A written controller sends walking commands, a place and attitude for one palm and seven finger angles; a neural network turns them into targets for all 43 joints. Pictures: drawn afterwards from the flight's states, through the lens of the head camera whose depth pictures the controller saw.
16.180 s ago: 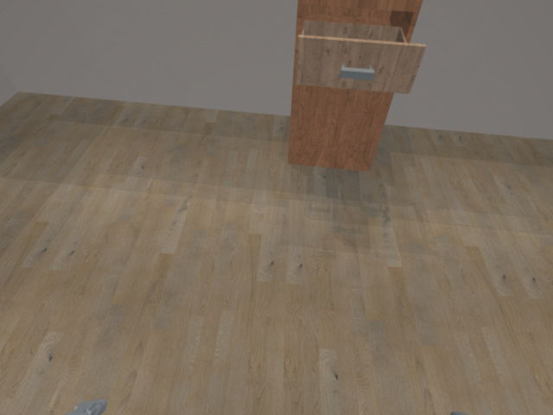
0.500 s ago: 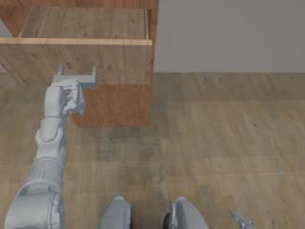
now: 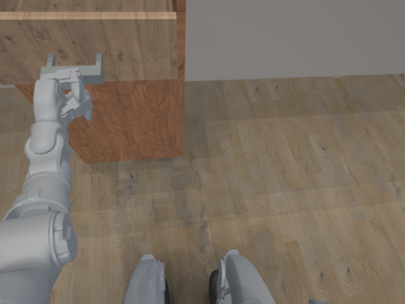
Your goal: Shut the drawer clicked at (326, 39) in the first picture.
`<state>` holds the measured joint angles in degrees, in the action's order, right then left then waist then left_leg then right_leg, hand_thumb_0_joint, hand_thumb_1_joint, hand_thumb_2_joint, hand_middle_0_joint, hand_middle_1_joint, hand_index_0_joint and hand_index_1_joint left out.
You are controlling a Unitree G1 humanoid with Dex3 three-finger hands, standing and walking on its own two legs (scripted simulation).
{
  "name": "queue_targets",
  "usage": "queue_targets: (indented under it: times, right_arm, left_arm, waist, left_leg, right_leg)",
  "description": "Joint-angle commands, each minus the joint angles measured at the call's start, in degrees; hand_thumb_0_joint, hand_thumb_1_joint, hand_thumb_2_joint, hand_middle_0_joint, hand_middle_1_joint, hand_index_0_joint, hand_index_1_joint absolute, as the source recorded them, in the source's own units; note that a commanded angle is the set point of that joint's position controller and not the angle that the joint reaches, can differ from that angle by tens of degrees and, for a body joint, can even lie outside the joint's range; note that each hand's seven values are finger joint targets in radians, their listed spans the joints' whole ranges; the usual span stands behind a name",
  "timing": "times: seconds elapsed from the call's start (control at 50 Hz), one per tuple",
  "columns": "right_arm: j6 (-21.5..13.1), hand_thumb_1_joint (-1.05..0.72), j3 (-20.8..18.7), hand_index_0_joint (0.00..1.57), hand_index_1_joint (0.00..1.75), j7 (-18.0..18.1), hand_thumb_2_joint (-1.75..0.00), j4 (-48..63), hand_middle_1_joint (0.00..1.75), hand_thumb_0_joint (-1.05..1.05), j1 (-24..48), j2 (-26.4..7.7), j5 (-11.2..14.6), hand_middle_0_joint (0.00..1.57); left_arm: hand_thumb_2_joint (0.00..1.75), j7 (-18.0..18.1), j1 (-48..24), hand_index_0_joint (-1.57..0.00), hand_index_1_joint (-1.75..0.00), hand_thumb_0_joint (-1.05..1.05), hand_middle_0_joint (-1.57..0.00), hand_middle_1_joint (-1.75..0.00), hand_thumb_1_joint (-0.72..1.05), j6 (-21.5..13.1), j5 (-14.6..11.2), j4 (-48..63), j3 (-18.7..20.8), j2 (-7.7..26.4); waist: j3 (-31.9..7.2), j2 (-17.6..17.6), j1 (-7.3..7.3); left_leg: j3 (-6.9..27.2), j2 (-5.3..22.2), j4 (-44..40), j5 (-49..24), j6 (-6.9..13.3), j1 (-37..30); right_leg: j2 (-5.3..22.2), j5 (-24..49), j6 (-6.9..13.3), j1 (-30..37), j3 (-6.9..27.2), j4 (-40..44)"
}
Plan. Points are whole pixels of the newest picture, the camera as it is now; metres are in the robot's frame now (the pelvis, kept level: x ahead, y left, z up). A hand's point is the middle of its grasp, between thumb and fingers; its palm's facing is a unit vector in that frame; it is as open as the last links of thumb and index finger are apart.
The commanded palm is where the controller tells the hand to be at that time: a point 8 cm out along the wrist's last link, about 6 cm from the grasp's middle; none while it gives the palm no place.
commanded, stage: push the drawer shut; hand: left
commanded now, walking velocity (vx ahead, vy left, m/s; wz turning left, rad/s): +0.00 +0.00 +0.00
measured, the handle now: (74, 66) +0.57 +0.23 +0.05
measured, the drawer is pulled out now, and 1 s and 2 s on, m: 0.08 0.00 0.00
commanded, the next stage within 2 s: pull the fist back off the drawer in 0.94 s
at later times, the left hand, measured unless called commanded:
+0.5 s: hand (86, 74) +0.55 +0.21 +0.05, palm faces +0.06 -1.00 -0.03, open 3.2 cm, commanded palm +0.55 +0.23 +0.05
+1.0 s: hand (84, 64) +0.58 +0.21 +0.05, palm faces +0.07 -1.00 -0.05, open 3.2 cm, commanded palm +0.61 +0.22 +0.05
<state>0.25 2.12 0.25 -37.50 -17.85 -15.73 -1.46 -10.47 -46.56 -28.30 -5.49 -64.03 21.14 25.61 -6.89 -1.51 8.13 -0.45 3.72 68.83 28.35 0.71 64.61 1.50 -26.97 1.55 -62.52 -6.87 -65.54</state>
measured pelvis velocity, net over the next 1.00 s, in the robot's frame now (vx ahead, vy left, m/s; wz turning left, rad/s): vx -0.01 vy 0.01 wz -0.02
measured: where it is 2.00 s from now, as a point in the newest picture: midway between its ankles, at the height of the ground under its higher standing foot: outside the picture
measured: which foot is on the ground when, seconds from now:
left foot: down 0.00-1.00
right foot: down 0.00-1.00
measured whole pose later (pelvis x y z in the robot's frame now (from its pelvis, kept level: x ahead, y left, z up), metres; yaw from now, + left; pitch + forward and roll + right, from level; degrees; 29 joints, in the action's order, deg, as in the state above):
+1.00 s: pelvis -0.01 +0.01 -0.02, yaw -1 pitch +30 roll -6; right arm 1.9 5.4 -1.0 -37.6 -21.7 -15.5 -3.8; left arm -9.6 -68.5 -22.1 1.6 -76.9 23.3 39.6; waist -5.9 -2.3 14.9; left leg 1.8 4.2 73.3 28.4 1.5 75.6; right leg 0.9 -25.8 1.0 -71.4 -8.7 -67.0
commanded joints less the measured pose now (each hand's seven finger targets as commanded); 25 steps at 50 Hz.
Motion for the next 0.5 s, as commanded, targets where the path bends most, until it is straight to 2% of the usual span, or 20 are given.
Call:
queue_targets:
  times: [0.0, 0.04, 0.08, 0.1, 0.12, 0.14, 0.18, 0.24, 0.28, 0.3, 0.34, 0.36, 0.38, 0.42, 0.48]
  right_arm:
    - [-0.77, -0.90, -3.28, 0.20, 0.30, 0.74, -0.90, 3.21, 0.30, 0.00, -9.18, -9.80, 0.12, 0.20]
    - [-0.56, -0.90, -3.12, 0.20, 0.30, 0.70, -0.90, 3.12, 0.30, 0.00, -9.51, -9.85, 0.11, 0.20]
    - [-0.35, -0.90, -3.01, 0.20, 0.30, 0.69, -0.90, 3.03, 0.30, 0.00, -9.94, -10.05, 0.09, 0.20]
    - [-0.37, -0.90, -2.94, 0.20, 0.30, 0.72, -0.90, 3.03, 0.30, 0.00, -10.32, -10.12, 0.02, 0.20]
    - [-0.34, -0.90, -2.86, 0.20, 0.30, 0.69, -0.90, 2.98, 0.30, 0.00, -10.38, -10.18, 0.11, 0.20]
    - [-0.31, -0.90, -2.80, 0.20, 0.30, 0.82, -0.90, 2.86, 0.30, 0.00, -10.60, -10.47, 0.06, 0.20]
    - [-0.27, -0.90, -2.59, 0.20, 0.30, 0.79, -0.90, 3.06, 0.30, 0.00, -10.98, -10.42, 0.01, 0.20]
    - [-0.14, -0.90, -2.61, 0.20, 0.30, 0.67, -0.90, 2.80, 0.30, 0.00, -11.63, -10.61, -0.32, 0.20]
    - [0.03, -0.90, -2.75, 0.20, 0.30, 0.47, -0.90, 2.40, 0.30, 0.00, -12.35, -10.83, -0.56, 0.20]
    - [0.06, -0.90, -2.71, 0.20, 0.30, 0.34, -0.90, 2.41, 0.30, 0.00, -12.64, -10.87, -0.76, 0.20]
    - [0.40, -0.90, -2.69, 0.20, 0.30, 0.17, -0.90, 2.00, 0.30, 0.00, -13.15, -11.06, -0.90, 0.20]
    - [0.55, -0.90, -2.67, 0.20, 0.30, 0.20, -0.90, 1.98, 0.30, 0.00, -13.37, -11.29, -0.93, 0.20]
    - [0.72, -0.90, -2.50, 0.20, 0.30, 0.19, -0.90, 1.95, 0.30, 0.00, -13.54, -11.23, -0.99, 0.20]
    - [0.82, -0.90, -2.53, 0.20, 0.30, -0.11, -0.90, 1.83, 0.30, 0.00, -14.06, -11.20, -1.26, 0.20]
    - [1.19, -0.90, -2.47, 0.20, 0.30, -0.31, -0.90, 1.61, 0.30, 0.00, -14.59, -11.24, -1.48, 0.20]
  left_arm:
    - [0.90, 0.04, -31.45, -1.40, -1.60, 0.00, -1.40, -1.60, 0.90, -2.85, -0.64, 12.16, 2.93, 16.27]
    - [0.90, -0.35, -33.49, -1.40, -1.60, 0.00, -1.40, -1.60, 0.90, -2.62, -0.31, 12.17, 2.95, 17.11]
    - [0.90, -0.50, -33.32, -1.40, -1.60, 0.00, -1.40, -1.60, 0.90, -2.05, -0.06, 10.65, 4.24, 19.02]
    - [0.90, -0.77, -34.71, -1.40, -1.60, 0.00, -1.40, -1.60, 0.90, -1.90, -0.01, 10.37, 3.49, 18.73]
    - [0.90, -0.96, -35.28, -1.40, -1.60, 0.00, -1.40, -1.60, 0.90, -1.55, 0.07, 9.64, 3.47, 18.80]
    - [0.90, -0.95, -36.07, -1.40, -1.60, 0.00, -1.40, -1.60, 0.90, -1.37, 0.05, 9.18, 5.16, 21.25]
    - [0.90, -1.25, -36.68, -1.40, -1.60, 0.00, -1.40, -1.60, 0.90, -1.03, 0.54, 8.77, 5.57, 22.67]
    - [0.90, -1.29, -38.99, -1.40, -1.60, 0.00, -1.40, -1.60, 0.90, -0.87, 0.83, 8.85, 4.71, 21.82]
    - [0.90, -0.95, -40.46, -1.40, -1.60, 0.00, -1.40, -1.60, 0.90, -0.52, 1.04, 9.10, 4.42, 21.49]
    - [0.90, -0.87, -40.86, -1.40, -1.60, 0.00, -1.40, -1.60, 0.90, -0.53, 1.15, 9.04, 4.17, 21.14]
    - [0.90, -0.48, -42.48, -1.40, -1.60, 0.00, -1.40, -1.60, 0.90, -0.07, 1.57, 8.65, 4.19, 21.51]
    - [0.90, -0.24, -42.10, -1.40, -1.60, 0.00, -1.40, -1.60, 0.90, 0.31, 1.87, 7.45, 5.23, 22.98]
    - [0.90, -0.07, -43.11, -1.40, -1.60, 0.00, -1.40, -1.60, 0.90, 0.45, 2.25, 7.84, 5.18, 23.56]
    - [0.90, 0.14, -45.00, -1.40, -1.60, 0.00, -1.40, -1.60, 0.90, 0.32, 2.80, 8.89, 4.01, 22.23]
    - [0.90, 0.86, -45.30, -1.40, -1.60, 0.00, -1.40, -1.60, 0.90, 0.69, 3.29, 7.54, 4.12, 22.24]
  waist:
    - [-27.57, -5.31, 3.72]
    - [-28.26, -6.88, 3.96]
    - [-28.02, -6.77, 4.10]
    - [-27.75, -6.18, 5.02]
    - [-27.18, -6.22, 5.29]
    - [-27.34, -6.04, 5.15]
    - [-28.37, -7.65, 5.00]
    - [-29.66, -10.47, 5.71]
    - [-30.39, -10.12, 6.49]
    - [-31.13, -11.66, 6.37]
    - [-31.08, -11.23, 7.00]
    - [-30.78, -10.24, 7.02]
    - [-30.93, -10.97, 7.04]
    - [-32.47, -13.99, 7.21]
    - [-31.78, -12.88, 7.60]
  left_leg:
    - [2.98, -2.42, -7.16, -11.70, 1.67, -16.66]
    - [3.19, -2.32, -7.12, -12.07, 1.52, -17.12]
    - [3.05, -2.22, -6.71, -12.04, 1.55, -16.21]
    - [3.31, -2.12, -6.45, -12.04, 1.79, -16.26]
    - [3.20, -2.09, -6.44, -11.25, 1.74, -15.46]
    - [3.09, -2.06, -6.03, -10.72, 1.84, -14.02]
    - [3.18, -2.04, -5.70, -11.63, 1.77, -13.69]
    - [4.20, -1.74, -5.55, -14.65, 1.53, -17.37]
    - [4.63, -1.46, -5.32, -15.17, 1.54, -18.74]
    - [4.95, -1.55, -5.22, -16.22, 1.47, -19.70]
    - [5.33, -1.31, -5.18, -16.49, 1.32, -20.23]
    - [5.29, -1.33, -5.02, -15.94, 1.42, -19.14]
    - [5.25, -1.30, -5.00, -16.28, 1.43, -19.01]
    - [6.04, -1.19, -5.36, -17.75, 1.05, -22.52]
    - [6.39, -1.08, -5.33, -17.74, 1.03, -22.50]
  right_leg:
    - [-3.04, 9.21, -0.68, 13.41, 6.42, 9.45]
    - [-3.07, 9.22, -0.67, 12.84, 6.25, 9.16]
    - [-3.14, 9.13, -0.71, 12.68, 6.36, 9.24]
    - [-3.34, 9.13, -0.74, 12.00, 6.27, 9.03]
    - [-3.37, 8.47, -0.85, 11.68, 6.28, 9.29]
    - [-3.28, 8.10, -0.89, 12.27, 6.61, 9.21]
    - [-3.33, 8.71, -0.75, 12.56, 6.65, 8.72]
    - [-3.41, 10.07, -0.61, 9.29, 5.51, 7.76]
    - [-3.50, 9.96, -0.72, 7.77, 5.05, 7.69]
    - [-3.50, 10.35, -0.53, 6.97, 4.87, 7.34]
    - [-3.58, 10.39, -0.66, 6.11, 4.47, 7.31]
    - [-3.60, 10.10, -0.72, 6.54, 4.67, 7.57]
    - [-3.54, 10.30, -0.69, 6.73, 4.67, 7.45]
    - [-3.62, 10.42, -0.43, 4.45, 4.03, 7.11]
    - [-3.73, 10.21, -0.48, 3.81, 3.78, 7.34]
